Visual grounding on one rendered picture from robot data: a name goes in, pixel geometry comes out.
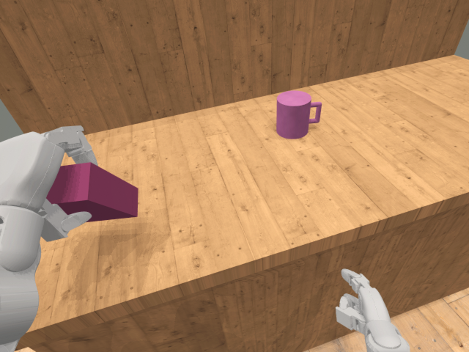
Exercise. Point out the left robot hand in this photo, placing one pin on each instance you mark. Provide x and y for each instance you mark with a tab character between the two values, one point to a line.
29	164

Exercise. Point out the table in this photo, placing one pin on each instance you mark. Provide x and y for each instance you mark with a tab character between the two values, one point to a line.
241	234

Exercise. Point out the sponge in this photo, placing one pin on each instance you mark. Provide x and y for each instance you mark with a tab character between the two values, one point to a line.
89	188

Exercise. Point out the robot right forearm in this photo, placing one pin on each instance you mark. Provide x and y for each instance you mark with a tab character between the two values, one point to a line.
383	336

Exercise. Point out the robot left forearm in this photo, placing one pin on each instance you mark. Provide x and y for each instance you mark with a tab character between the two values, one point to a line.
20	253

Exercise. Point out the right robot hand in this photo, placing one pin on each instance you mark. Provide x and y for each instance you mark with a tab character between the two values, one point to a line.
355	313

